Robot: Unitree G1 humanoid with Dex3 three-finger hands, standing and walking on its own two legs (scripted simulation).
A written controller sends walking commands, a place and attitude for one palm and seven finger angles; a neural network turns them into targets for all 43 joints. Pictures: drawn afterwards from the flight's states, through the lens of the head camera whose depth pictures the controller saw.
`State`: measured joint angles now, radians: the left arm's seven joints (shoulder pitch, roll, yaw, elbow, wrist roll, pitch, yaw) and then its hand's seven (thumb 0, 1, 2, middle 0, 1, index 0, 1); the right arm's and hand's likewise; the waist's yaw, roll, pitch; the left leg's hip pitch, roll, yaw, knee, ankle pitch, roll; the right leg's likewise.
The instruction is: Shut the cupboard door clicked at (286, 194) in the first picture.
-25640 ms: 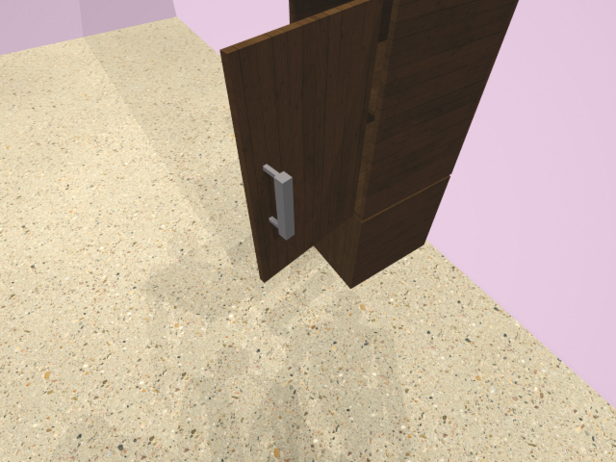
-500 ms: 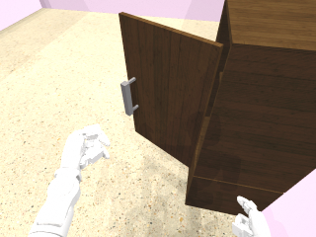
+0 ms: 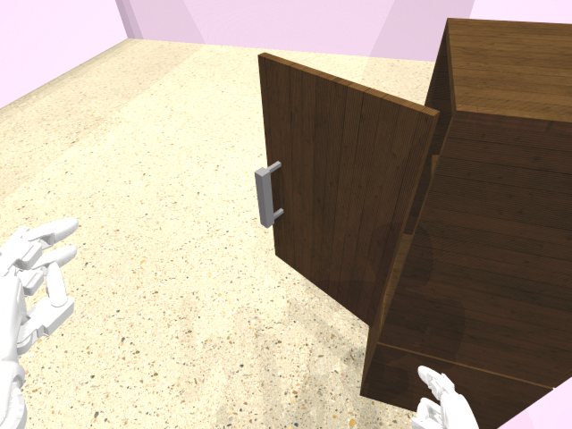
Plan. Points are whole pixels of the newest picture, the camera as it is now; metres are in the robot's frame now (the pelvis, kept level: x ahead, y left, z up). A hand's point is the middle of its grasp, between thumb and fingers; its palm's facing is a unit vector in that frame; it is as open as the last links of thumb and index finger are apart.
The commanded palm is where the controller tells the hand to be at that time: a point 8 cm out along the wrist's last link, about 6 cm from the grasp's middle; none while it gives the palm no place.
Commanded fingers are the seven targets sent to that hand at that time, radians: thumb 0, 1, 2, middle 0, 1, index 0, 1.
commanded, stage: draw the hand back to the body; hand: left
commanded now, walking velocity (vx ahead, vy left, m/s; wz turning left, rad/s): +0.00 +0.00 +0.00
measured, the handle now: (271, 194) +0.63 +0.12 -0.06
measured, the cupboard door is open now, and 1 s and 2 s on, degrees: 63 63 63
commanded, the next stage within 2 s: step back with the hand held close in 0.38 s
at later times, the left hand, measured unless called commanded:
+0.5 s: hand (80, 311) +0.18 +0.24 +0.16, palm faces +0.44 -0.80 -0.41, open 7.4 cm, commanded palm +0.13 +0.27 +0.17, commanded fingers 0.00 0.90 0.90 -0.20 -0.30 -0.20 -0.30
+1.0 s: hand (53, 322) +0.17 +0.27 +0.16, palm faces +0.36 -0.79 -0.50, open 7.4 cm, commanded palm +0.11 +0.30 +0.17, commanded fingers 0.00 0.90 0.90 -0.20 -0.30 -0.20 -0.30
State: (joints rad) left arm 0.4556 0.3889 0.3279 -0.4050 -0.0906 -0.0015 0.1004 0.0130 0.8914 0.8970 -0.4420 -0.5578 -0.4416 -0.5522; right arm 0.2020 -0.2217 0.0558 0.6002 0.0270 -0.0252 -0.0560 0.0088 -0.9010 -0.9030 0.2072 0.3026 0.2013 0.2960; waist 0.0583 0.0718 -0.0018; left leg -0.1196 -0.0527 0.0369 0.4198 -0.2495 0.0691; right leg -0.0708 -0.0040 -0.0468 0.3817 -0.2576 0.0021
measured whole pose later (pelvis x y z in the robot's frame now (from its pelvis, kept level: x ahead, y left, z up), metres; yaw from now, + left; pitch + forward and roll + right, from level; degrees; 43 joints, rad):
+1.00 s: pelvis -0.04 +0.00 -0.01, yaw -2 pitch +1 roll -1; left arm 0.56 0.47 0.43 -0.47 -0.08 -0.14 0.13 0.01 0.89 0.90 -0.21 -0.30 -0.21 -0.30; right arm 0.16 -0.23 0.01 0.54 0.02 0.05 -0.10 0.01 -0.90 -0.90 0.21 0.30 0.20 0.30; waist -0.01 0.02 -0.03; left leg -0.33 -0.04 0.07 0.54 -0.24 0.08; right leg -0.30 0.00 -0.02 0.52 -0.25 0.01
